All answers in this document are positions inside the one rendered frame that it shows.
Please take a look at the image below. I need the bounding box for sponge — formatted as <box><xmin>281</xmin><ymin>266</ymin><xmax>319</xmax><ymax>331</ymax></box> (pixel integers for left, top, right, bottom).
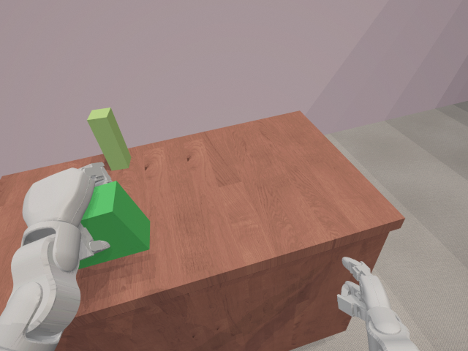
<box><xmin>78</xmin><ymin>181</ymin><xmax>150</xmax><ymax>269</ymax></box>

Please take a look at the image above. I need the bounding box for robot left hand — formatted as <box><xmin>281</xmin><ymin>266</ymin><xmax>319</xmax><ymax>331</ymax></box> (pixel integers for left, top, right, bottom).
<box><xmin>23</xmin><ymin>162</ymin><xmax>112</xmax><ymax>260</ymax></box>

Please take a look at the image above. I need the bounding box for table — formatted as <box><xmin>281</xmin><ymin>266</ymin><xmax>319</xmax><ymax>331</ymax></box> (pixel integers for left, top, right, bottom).
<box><xmin>0</xmin><ymin>111</ymin><xmax>405</xmax><ymax>351</ymax></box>

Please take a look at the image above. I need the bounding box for robot right hand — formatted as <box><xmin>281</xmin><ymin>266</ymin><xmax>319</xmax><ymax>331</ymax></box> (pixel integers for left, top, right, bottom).
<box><xmin>337</xmin><ymin>257</ymin><xmax>392</xmax><ymax>321</ymax></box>

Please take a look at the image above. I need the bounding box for right robot forearm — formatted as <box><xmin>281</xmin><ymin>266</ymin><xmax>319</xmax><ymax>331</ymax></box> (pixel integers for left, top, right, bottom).
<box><xmin>365</xmin><ymin>306</ymin><xmax>420</xmax><ymax>351</ymax></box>

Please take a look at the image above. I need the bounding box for left robot forearm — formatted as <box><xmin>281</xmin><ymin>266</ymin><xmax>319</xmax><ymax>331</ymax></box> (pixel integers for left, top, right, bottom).
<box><xmin>0</xmin><ymin>221</ymin><xmax>81</xmax><ymax>351</ymax></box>

